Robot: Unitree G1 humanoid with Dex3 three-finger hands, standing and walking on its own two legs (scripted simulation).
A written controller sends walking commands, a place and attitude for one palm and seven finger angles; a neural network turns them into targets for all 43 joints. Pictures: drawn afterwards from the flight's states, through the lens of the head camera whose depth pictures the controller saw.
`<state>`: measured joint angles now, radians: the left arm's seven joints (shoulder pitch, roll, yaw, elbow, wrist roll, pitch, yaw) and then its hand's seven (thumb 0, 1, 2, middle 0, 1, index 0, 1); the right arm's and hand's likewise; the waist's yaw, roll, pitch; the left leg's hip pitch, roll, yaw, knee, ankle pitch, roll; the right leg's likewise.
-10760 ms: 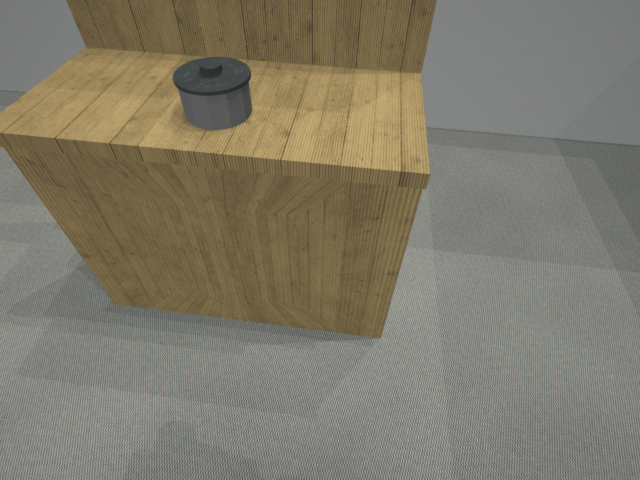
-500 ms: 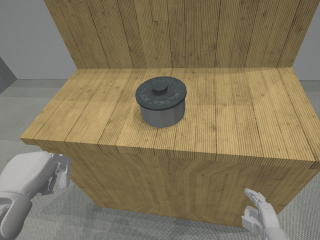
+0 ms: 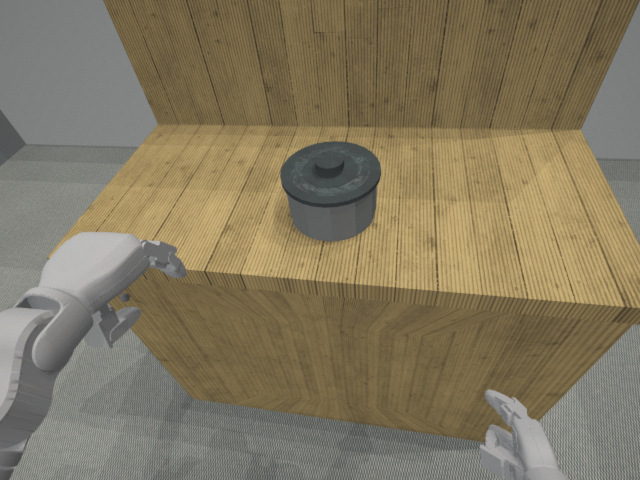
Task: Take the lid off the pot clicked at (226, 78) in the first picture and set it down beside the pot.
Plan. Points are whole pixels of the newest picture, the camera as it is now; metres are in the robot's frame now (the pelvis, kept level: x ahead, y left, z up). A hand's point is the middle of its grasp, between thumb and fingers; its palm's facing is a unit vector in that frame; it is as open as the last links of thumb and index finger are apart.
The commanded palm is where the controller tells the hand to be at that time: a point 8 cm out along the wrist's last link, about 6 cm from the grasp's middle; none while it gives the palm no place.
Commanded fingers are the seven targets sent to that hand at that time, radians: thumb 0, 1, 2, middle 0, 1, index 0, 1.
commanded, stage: reach forward and open the fingers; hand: left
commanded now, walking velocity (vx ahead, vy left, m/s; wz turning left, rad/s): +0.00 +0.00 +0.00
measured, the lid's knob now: (329, 162) +0.57 +0.05 +0.10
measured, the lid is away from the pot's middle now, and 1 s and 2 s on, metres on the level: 0.00 0.00 0.00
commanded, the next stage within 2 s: move the open hand above the knob in 0.28 s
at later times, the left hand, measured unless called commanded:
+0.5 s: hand (143, 261) +0.30 +0.24 +0.15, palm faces -0.14 -0.02 -0.99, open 10.5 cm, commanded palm +0.29 +0.23 +0.22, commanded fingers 0.00 -0.38 1.51 -0.81 -0.08 -0.81 -0.08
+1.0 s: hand (221, 210) +0.39 +0.17 +0.16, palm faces -0.20 -0.01 -0.98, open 10.5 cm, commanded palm +0.37 +0.17 +0.22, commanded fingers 0.00 -0.38 1.51 -0.81 -0.08 -0.81 -0.08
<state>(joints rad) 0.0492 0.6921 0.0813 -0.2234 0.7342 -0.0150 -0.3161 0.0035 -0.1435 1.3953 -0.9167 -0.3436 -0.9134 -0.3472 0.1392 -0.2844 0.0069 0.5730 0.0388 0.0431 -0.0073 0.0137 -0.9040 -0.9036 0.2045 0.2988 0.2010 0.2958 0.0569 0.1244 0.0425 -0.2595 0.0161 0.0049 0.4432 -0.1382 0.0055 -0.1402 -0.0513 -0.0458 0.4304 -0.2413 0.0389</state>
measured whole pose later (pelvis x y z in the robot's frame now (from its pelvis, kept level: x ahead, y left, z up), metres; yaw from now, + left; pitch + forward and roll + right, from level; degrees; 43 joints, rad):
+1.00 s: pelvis +0.01 -0.01 +0.00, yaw -1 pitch -1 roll +0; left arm -0.56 0.56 -0.19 0.21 0.82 0.15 -0.43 0.00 -0.37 1.50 -0.83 -0.08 -0.83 -0.08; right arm 0.14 -0.30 0.02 0.62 0.05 0.08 0.01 0.01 -0.91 -0.90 0.20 0.30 0.20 0.30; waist 0.01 0.11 0.02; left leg -0.28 0.01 0.02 0.45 -0.15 0.00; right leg -0.20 -0.06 -0.03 0.50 -0.28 0.03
